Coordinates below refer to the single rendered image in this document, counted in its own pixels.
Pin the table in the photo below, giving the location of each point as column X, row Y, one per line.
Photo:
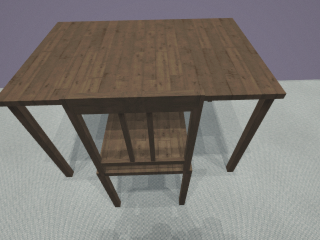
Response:
column 210, row 54

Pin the chair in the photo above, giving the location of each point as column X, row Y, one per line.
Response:
column 145, row 133

